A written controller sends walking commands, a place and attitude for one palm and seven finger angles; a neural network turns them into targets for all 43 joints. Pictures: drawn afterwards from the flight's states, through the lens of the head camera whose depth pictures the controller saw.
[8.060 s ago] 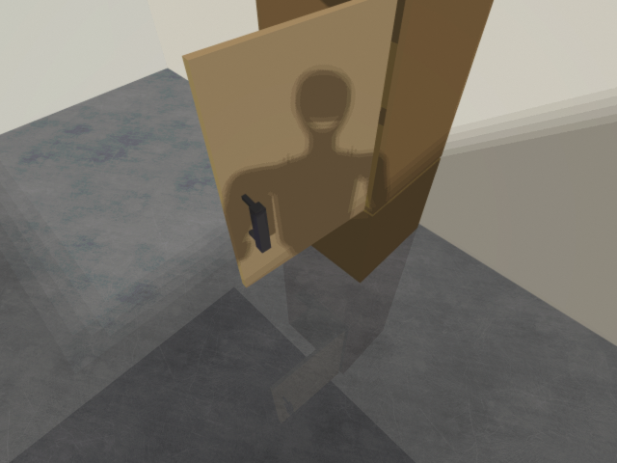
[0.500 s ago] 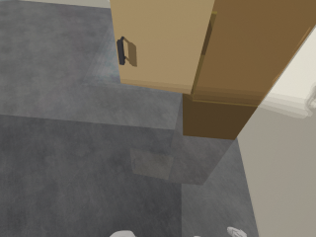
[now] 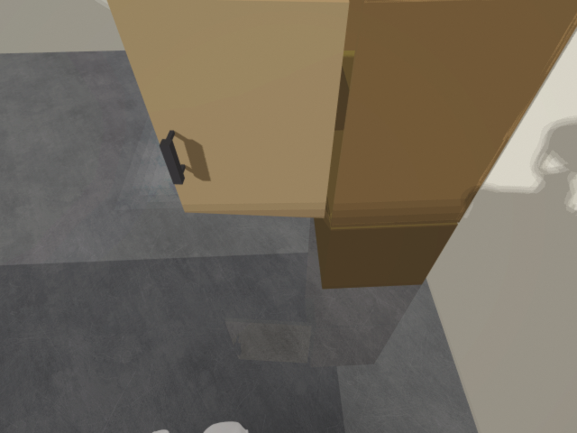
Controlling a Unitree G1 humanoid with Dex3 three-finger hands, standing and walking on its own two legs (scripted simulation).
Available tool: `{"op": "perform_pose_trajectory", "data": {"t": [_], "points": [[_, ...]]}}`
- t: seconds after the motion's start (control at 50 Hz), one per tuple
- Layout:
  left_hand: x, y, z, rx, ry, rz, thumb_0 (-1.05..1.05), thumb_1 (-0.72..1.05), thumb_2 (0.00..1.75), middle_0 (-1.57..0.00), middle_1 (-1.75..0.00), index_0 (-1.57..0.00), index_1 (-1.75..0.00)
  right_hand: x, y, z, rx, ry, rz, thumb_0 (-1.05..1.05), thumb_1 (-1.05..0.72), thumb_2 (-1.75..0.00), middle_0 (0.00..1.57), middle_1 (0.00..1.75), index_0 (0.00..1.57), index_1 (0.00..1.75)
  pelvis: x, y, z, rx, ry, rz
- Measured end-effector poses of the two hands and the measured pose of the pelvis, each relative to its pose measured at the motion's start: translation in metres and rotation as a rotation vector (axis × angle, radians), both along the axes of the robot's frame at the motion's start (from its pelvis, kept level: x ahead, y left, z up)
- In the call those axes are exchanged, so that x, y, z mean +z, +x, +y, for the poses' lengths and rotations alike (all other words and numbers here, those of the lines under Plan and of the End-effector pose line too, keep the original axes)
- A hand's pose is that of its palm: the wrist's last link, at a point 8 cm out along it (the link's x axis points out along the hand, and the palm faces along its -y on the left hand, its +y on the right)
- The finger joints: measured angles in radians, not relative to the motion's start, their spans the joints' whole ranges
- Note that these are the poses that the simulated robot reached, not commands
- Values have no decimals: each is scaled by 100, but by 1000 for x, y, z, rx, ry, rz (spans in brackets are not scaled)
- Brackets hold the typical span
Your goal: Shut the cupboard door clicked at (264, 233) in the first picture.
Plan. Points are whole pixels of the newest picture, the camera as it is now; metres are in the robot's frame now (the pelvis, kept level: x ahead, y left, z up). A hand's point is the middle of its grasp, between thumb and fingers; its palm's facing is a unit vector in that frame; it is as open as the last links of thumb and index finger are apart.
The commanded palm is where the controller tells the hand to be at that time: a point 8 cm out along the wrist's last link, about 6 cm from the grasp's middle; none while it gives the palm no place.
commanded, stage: take the last steps up to it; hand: left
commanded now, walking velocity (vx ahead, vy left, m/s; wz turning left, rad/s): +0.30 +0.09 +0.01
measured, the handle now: (175, 157) +0.73 +0.31 -0.10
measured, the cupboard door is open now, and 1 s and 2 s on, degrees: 84 84 84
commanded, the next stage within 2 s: come to a stop and stand still in 0.48 s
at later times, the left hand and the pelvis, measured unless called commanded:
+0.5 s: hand (149, 376) +0.23 +0.25 -0.17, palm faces +0.03 -0.98 -0.18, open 7.4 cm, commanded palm none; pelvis +0.18 +0.07 +0.00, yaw -2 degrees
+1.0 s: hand (161, 316) +0.35 +0.27 -0.18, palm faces +0.01 -0.97 -0.24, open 7.3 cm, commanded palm none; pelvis +0.27 +0.07 -0.01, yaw -3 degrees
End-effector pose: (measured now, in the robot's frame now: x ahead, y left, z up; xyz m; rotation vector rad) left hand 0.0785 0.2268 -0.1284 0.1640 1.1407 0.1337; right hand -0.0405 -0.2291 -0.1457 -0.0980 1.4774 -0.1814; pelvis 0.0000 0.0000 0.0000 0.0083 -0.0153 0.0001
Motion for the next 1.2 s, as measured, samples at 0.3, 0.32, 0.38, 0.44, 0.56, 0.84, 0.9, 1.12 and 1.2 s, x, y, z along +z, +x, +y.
{"op": "perform_pose_trajectory", "data": {"t": [0.3, 0.32, 0.38, 0.44, 0.56, 0.84, 0.9, 1.12, 1.2], "points": [[-36, -15, 76, 119, -25, 362, 0, 92, 90, -20, -30, -20, -29, 8, 244, 59, 136, -65, -354, 0, -91, -90, 20, 30, 20, 30, -18, 118, 64, -26, -4, 0], [-35, -2, 79, 110, -22, 353, 0, 92, 90, -20, -30, -20, -29, 9, 248, 64, 132, -64, -353, 0, -91, -90, 20, 30, 20, 30, -16, 124, 66, -28, 0, 2], [-28, 45, 84, 87, -22, 283, 0, 92, 90, -20, -30, -20, -29, 12, 252, 72, 108, -61, -320, -1, -92, -90, 20, 30, 20, 30, -8, 141, 71, -30, 3, 9], [-17, 98, 82, 60, -24, 191, 0, 92, 90, -20, -30, -20, -29, 12, 252, 69, 95, -63, -270, -1, -94, -90, 20, 30, 20, 30, -2, 159, 73, -31, 5, 16], [-7, 193, 66, -10, -12, 55, 0, 91, 90, -20, -30, -20, -29, 0, 245, 62, 46, -27, -149, -1, -93, -90, 20, 30, 20, 30, -2, 199, 64, -36, 21, 16], [-18, 264, 62, -13, 6, 97, -1, 92, 90, -21, -30, -20, -29, -2, 309, 61, -13, -41, -89, 0, -91, -90, 20, 30, 20, 30, -6, 269, 61, -47, 3, 7], [-24, 266, 75, 0, 11, 122, -1, 92, 90, -21, -30, -20, -29, -1, 326, 63, -5, -63, -113, 0, -91, -90, 20, 30, 20, 30, -9, 275, 68, -55, 3, 3], [-10, 256, 83, 27, 64, 134, 0, 91, 90, -20, -30, -20, -29, 1, 355, 51, 63, -67, -184, 0, -90, -90, 20, 30, 20, 30, -5, 262, 59, -39, -16, 23], [-11, 240, 71, 9, 100, 117, 0, 91, 90, -20, -30, -20, -29, -8, 357, 34, 37, -48, -225, 0, -90, -90, 20, 30, 20, 30, -13, 256, 45, -58, -4, 27]]}}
